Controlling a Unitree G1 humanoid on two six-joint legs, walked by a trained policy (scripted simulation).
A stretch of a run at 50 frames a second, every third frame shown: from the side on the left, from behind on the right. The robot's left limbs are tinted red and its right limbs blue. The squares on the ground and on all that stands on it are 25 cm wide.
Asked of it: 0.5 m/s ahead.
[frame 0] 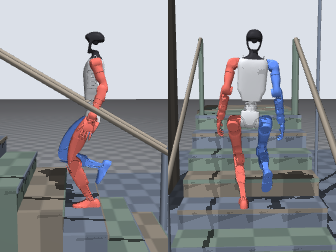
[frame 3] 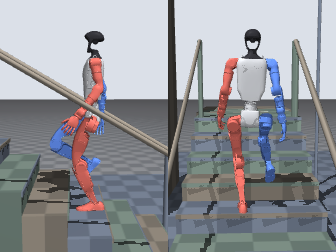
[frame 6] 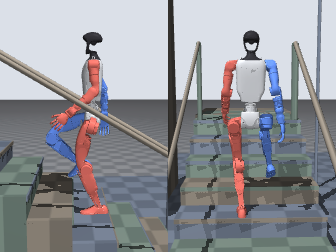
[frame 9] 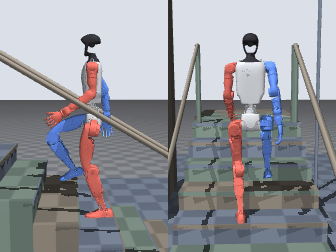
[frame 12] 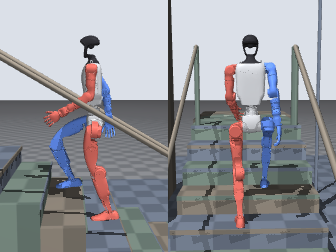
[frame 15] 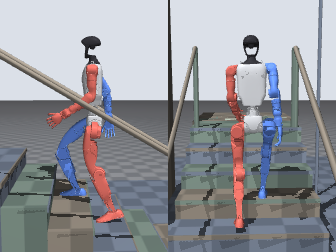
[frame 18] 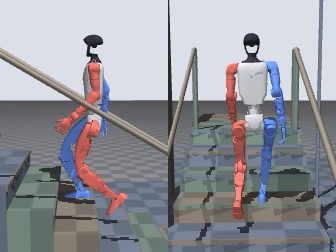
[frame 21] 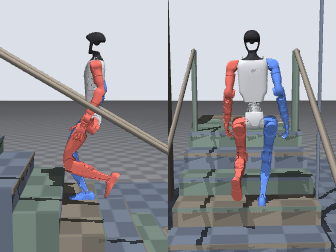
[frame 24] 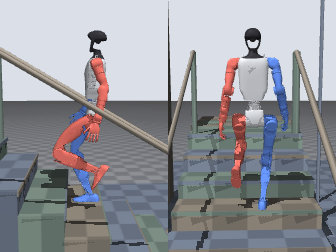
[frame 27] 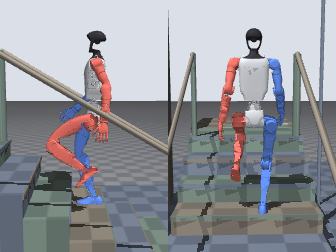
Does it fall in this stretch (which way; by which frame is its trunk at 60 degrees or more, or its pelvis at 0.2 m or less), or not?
no
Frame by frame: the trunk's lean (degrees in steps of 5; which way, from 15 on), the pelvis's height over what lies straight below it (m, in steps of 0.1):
0: 5, 0.7
3: 5, 0.8
6: 0, 0.8
9: 0, 0.8
12: 5, 0.8
15: 5, 0.8
18: 0, 0.7
21: 5, 0.7
24: 5, 0.7
27: 5, 0.8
